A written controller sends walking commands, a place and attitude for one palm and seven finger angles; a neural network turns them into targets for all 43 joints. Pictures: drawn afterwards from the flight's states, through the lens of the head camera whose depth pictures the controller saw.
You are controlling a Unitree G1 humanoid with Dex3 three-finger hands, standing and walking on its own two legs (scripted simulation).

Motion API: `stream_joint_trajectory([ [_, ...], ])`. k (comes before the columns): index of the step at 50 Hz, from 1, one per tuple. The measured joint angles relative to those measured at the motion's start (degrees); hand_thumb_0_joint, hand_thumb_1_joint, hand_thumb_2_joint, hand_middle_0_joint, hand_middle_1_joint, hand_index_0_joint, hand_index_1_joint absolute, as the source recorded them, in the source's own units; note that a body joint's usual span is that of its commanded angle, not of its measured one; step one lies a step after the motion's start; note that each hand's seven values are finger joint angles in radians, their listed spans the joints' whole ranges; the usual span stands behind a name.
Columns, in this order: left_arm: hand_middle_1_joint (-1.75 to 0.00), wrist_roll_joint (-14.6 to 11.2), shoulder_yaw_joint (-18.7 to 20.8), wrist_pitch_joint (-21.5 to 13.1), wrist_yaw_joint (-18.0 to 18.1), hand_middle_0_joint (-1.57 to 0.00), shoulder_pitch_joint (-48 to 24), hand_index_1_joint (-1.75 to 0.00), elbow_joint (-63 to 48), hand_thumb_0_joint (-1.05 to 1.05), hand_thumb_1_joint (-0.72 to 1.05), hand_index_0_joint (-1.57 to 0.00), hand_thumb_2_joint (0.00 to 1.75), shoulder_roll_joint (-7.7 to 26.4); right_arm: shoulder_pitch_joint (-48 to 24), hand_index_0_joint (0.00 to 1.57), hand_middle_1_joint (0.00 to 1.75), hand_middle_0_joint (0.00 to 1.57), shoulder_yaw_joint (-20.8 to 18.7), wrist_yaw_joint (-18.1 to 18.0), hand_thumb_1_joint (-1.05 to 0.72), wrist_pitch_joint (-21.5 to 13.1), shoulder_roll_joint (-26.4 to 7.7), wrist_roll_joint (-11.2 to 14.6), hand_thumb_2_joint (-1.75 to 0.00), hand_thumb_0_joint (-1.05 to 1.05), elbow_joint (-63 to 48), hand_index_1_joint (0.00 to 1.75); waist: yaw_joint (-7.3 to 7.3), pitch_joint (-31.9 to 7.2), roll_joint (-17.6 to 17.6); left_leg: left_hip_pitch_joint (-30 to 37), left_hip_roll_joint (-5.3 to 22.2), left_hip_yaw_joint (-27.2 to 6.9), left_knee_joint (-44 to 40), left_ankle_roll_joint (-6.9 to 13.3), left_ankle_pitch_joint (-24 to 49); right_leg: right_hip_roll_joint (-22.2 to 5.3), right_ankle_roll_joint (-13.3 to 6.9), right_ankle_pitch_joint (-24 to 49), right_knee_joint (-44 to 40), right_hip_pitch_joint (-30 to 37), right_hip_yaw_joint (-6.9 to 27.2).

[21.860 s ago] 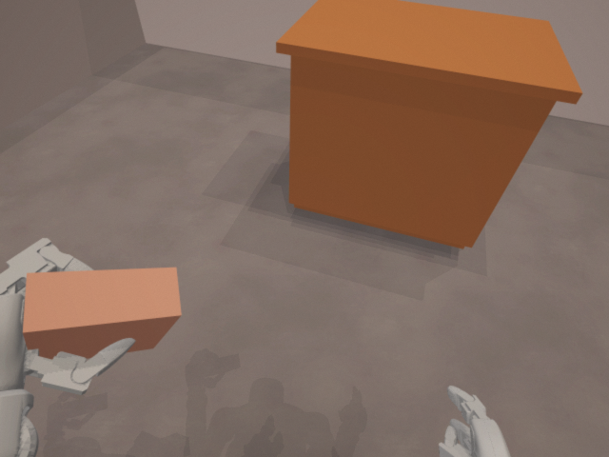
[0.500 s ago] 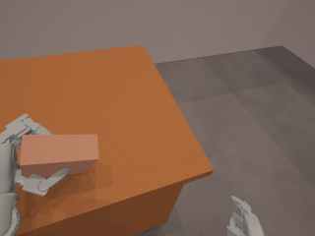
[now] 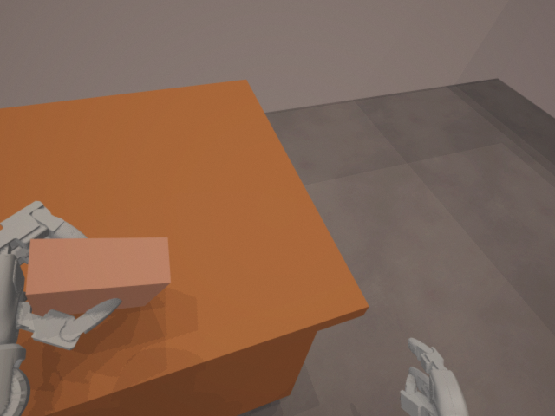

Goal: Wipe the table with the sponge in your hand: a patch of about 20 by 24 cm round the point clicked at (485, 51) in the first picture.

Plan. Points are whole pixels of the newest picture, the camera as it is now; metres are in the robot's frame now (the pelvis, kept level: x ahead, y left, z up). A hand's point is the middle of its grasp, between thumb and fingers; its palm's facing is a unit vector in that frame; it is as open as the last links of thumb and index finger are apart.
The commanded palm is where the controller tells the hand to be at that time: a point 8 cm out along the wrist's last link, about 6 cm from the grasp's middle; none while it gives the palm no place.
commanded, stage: look again from close up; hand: left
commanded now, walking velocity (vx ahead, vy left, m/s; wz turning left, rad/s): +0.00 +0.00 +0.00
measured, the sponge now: (118, 278) +0.23 +0.21 +0.13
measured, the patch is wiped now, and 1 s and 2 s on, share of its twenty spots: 0.00 0.00 0.00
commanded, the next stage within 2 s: turn the palm down, sponge in hand in 0.24 s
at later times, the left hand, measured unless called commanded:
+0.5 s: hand (24, 223) +0.25 +0.29 +0.20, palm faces +0.44 -0.79 -0.42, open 9.4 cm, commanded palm +0.16 +0.28 +0.18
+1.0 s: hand (81, 274) +0.21 +0.23 +0.16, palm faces +0.25 -0.56 -0.79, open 9.4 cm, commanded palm +0.17 +0.26 +0.22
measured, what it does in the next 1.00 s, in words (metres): shifts its weight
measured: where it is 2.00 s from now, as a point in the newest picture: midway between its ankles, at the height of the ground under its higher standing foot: outside the picture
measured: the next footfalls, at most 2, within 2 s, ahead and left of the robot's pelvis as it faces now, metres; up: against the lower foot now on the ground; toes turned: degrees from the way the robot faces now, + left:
none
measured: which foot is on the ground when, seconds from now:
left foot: down 0.00-1.00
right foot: down 0.00-1.00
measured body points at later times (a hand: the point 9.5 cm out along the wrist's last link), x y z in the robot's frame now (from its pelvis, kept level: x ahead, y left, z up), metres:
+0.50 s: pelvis -0.01 +0.01 -0.01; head -0.01 +0.01 +0.44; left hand +0.22 +0.33 +0.22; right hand +0.18 -0.21 -0.09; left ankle +0.03 +0.08 -0.74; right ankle +0.00 -0.12 -0.74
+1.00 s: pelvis -0.02 -0.06 -0.01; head -0.02 -0.10 +0.44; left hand +0.20 +0.25 +0.21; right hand +0.21 -0.27 -0.09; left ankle +0.03 +0.08 -0.74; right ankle +0.00 -0.12 -0.74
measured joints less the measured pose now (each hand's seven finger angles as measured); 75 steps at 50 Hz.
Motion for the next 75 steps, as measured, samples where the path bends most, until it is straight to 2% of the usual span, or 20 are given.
stream_joint_trajectory([
  [17, -1.40, 0.2, -0.5, 1.0, 0.1, -0.80, 0.1, -1.40, 0.3, 0.00, -0.46, -0.81, 1.04, -0.3, 0.5, 0.20, 0.30, 0.21, 0.2, -0.1, -0.91, 0.5, 0.4, 0.1, -0.90, 0.01, -0.1, 0.30, 0.14, -0.1, -0.1, 0.5, -0.9, 0.0, -0.6, 0.7, 0.2, -0.9, 0.7, 0.0, -0.2, 0.4, 0.0],
  [18, -1.40, 1.1, -0.9, 0.7, -0.4, -0.81, -2.4, -1.39, 1.0, 0.00, -0.46, -0.81, 1.04, 2.0, 1.7, 0.20, 0.30, 0.20, 1.4, -1.6, -0.91, 1.0, -0.2, 1.1, -0.90, 0.01, -1.9, 0.30, 0.65, 0.6, 0.1, 0.3, -0.9, -0.4, 0.1, 0.8, 0.1, -0.5, 1.4, -0.4, 0.3, 0.6, 0.2],
  [19, -1.39, 3.0, -0.8, 0.9, -1.9, -0.81, -7.0, -1.39, 2.8, 0.00, -0.46, -0.81, 1.04, 5.2, 2.6, 0.20, 0.30, 0.20, 1.7, -2.1, -0.91, 0.5, -0.6, 0.6, -0.90, 0.01, -2.4, 0.30, 1.80, 1.3, 0.0, 0.1, -1.2, -0.7, 0.8, 0.7, 0.0, -0.4, 0.4, -1.0, 2.2, -0.1, 0.7],
  [21, -1.39, 4.7, 0.6, 3.5, -3.2, -0.81, -14.8, -1.39, 6.7, 0.00, -0.46, -0.81, 1.04, 8.7, 1.6, 0.20, 0.30, 0.20, 2.0, -0.5, -0.91, 0.0, -0.8, -0.9, -0.90, 0.01, -0.2, 0.30, 2.65, 1.3, -0.3, -0.4, -2.0, -0.8, 1.4, 0.3, 0.1, -1.1, -0.8, -2.5, 5.6, -1.8, 0.9],
  [22, -1.39, 4.2, 1.6, 5.7, -3.7, -0.81, -17.4, -1.39, 7.9, 0.00, -0.46, -0.81, 1.04, 9.0, 0.7, 0.20, 0.30, 0.20, 2.2, 0.3, -0.91, 0.4, -0.9, -1.1, -0.90, 0.01, 1.0, 0.30, 2.83, 0.6, -0.2, -0.6, -2.1, -0.4, 1.3, 0.2, 0.2, -1.3, -0.8, -2.8, 6.7, -2.6, 1.4],
  [25, -1.40, 0.1, 4.1, 12.9, -5.2, -0.81, -19.6, -1.39, 8.9, 0.00, -0.46, -0.81, 1.04, 6.0, -1.8, 0.20, 0.30, 0.21, 2.6, 1.4, -0.90, 1.2, -1.5, -0.4, -0.90, 0.01, 3.1, 0.30, 2.50, -1.3, 1.3, -0.6, -2.1, 1.0, 1.6, 0.3, 0.0, -1.4, 0.0, -3.4, 7.5, -3.3, 2.5],
  [26, -1.40, -0.1, 4.0, 15.0, -5.8, -0.80, -18.6, -1.40, 8.0, 0.00, -0.46, -0.81, 1.04, 5.0, -2.3, 0.20, 0.30, 0.21, 2.6, 1.5, -0.90, 1.4, -1.6, -0.2, -0.90, 0.01, 3.2, 0.30, 2.18, -1.7, 1.9, -0.4, -2.0, 1.3, 1.5, 0.3, -0.1, -1.4, 0.3, -3.3, 7.6, -3.2, 2.7],
  [30, -1.41, 5.3, -1.2, 20.1, -7.4, -0.80, -9.6, -1.40, 1.2, 0.00, -0.45, -0.80, 1.04, 4.2, -3.8, 0.20, 0.30, 0.21, 2.8, 1.9, -0.90, 3.0, -2.3, -0.1, -0.90, 0.01, 1.1, 0.30, 1.34, -2.4, 3.7, 0.3, -1.7, 2.1, 1.1, 0.3, 0.1, -1.1, 0.0, -3.3, 8.2, -3.4, 3.5],
  [34, -1.40, 6.1, -3.9, 18.7, -7.3, -0.80, -3.2, -1.40, -2.7, 0.00, -0.46, -0.80, 1.04, 6.8, -4.9, 0.20, 0.30, 0.21, 2.8, 0.6, -0.90, 3.7, -1.9, -0.5, -0.90, 0.01, 0.2, 0.30, 1.75, -2.0, 3.0, -0.2, -1.2, 1.6, 1.5, -0.5, 0.4, -0.6, -0.8, -3.6, 9.3, -4.1, 3.0],
  [38, -1.39, 7.1, -1.6, 15.0, -3.7, -0.81, -6.1, -1.39, -0.4, 0.00, -0.46, -0.81, 1.04, 8.9, -5.2, 0.20, 0.30, 0.21, 2.3, -1.0, -0.90, 3.3, -1.5, -0.5, -0.90, 0.01, 1.8, 0.30, 3.64, -1.4, 2.2, -0.9, -0.2, -0.3, 2.9, -1.9, 0.2, 0.4, -2.1, -3.8, 9.7, -3.8, 1.1],
  [42, -1.39, 10.0, 0.9, 16.8, -2.1, -0.81, -13.4, -1.39, 5.6, 0.00, -0.46, -0.81, 1.04, 9.6, -5.1, 0.20, 0.30, 0.21, 2.3, -2.3, -0.90, 3.5, -2.6, -0.2, -0.90, 0.01, 3.4, 0.30, 4.58, -1.2, 3.3, -1.1, 0.4, -2.2, 3.7, -2.8, 0.1, 1.1, -3.2, -4.0, 9.5, -3.0, -0.9],
  [46, -1.40, 12.1, -0.1, 23.0, -6.3, -0.81, -16.7, -1.40, 10.4, 0.00, -0.46, -0.81, 1.05, 11.2, -5.0, 0.20, 0.30, 0.21, 2.6, -3.9, -0.90, 4.0, -4.0, 0.9, -0.90, 0.01, 3.3, 0.30, 4.35, -1.2, 5.6, -0.3, 1.0, -2.7, 3.3, -3.2, 0.0, 1.7, -3.7, -4.0, 8.8, -2.1, -1.3],
  [49, -1.40, 13.3, -2.4, 24.6, -10.5, -0.80, -15.6, -1.40, 10.2, 0.00, -0.46, -0.81, 1.05, 12.8, -5.0, 0.20, 0.30, 0.21, 2.4, -4.8, -0.90, 3.9, -4.4, 1.4, -0.90, 0.01, 2.5, 0.30, 3.65, -1.0, 6.7, 0.3, 1.4, -2.4, 3.1, -3.4, -0.2, 2.2, -4.1, -4.2, 8.7, -1.7, -0.9],
  [53, -1.40, 13.1, -3.0, 20.2, -13.4, -0.80, -11.5, -1.40, 5.2, 0.00, -0.46, -0.81, 1.05, 14.8, -4.4, 0.20, 0.30, 0.20, 1.6, -4.9, -0.91, 3.3, -3.8, 1.0, -0.90, 0.01, 1.7, 0.30, 2.92, -1.3, 6.2, 0.2, 2.1, -1.6, 3.5, -3.8, -1.2, 2.8, -4.8, -4.9, 9.4, -2.3, -0.1],
  [56, -1.40, 12.8, -1.4, 17.3, -11.8, -0.81, -8.7, -1.39, 0.4, 0.00, -0.46, -0.81, 1.05, 16.4, -3.2, 0.20, 0.30, 0.20, 0.6, -4.2, -0.91, 3.4, -3.5, 0.9, -0.90, 0.01, 1.3, 0.30, 3.03, -2.0, 5.4, -0.1, 2.5, -1.2, 4.1, -4.5, -2.1, 3.2, -5.2, -5.8, 10.2, -2.9, 0.3],
  [58, -1.40, 12.8, 0.2, 17.2, -9.9, -0.81, -7.6, -1.39, -1.8, 0.00, -0.46, -0.81, 1.05, 17.2, -2.3, 0.20, 0.30, 0.20, -0.1, -3.6, -0.91, 3.9, -3.8, 1.2, -0.90, 0.01, 1.1, 0.30, 3.31, -2.6, 5.3, -0.2, 2.6, -1.0, 4.4, -4.8, -2.7, 3.3, -5.3, -6.4, 10.7, -3.1, 0.6],
  [61, -1.40, 13.2, 2.2, 20.4, -7.6, -0.81, -7.2, -1.39, -2.6, 0.00, -0.46, -0.81, 1.05, 18.0, -1.6, 0.20, 0.30, 0.20, -0.7, -3.1, -0.91, 5.4, -4.9, 1.7, -0.90, 0.01, 1.0, 0.30, 3.66, -3.3, 5.9, -0.4, 2.5, -0.8, 4.8, -4.9, -3.3, 3.2, -5.2, -7.1, 11.4, -3.5, 0.7],
  [64, -1.40, 14.7, 2.8, 25.6, -7.6, -0.81, -7.6, -1.40, -0.7, 0.00, -0.46, -0.81, 1.05, 19.1, -1.8, 0.20, 0.30, 0.20, -0.9, -3.3, -0.91, 7.0, -6.3, 2.6, -0.90, 0.01, 1.1, 0.30, 3.79, -3.4, 6.7, -0.8, 2.1, -0.7, 5.0, -4.6, -3.4, 2.7, -4.9, -7.7, 12.3, -4.2, 0.8],
  [69, -1.40, 17.9, 1.1, 30.1, -11.4, -0.81, -8.1, -1.40, 2.1, 0.00, -0.46, -0.81, 1.05, 20.5, -2.8, 0.20, 0.30, 0.20, -0.6, -4.6, -0.91, 7.3, -7.3, 3.5, -0.90, 0.01, 0.7, 0.30, 3.77, -2.5, 7.0, -2.0, 1.5, -0.9, 5.8, -3.9, -3.2, 2.1, -4.6, -7.9, 13.5, -5.4, 0.6],
  [75, -1.40, 22.6, -4.1, 25.2, -11.6, -0.81, -8.9, -1.40, -3.2, 0.00, -0.46, -0.81, 1.04, 18.9, -4.0, 0.20, 0.30, 0.20, -0.5, -5.5, -0.91, 5.2, -5.8, 2.5, -0.90, 0.01, 0.3, 0.30, 4.50, -2.5, 6.5, -2.3, 1.5, -0.8, 6.4, -3.9, -3.2, 2.1, -4.2, -7.3, 13.2, -5.3, 0.7],
])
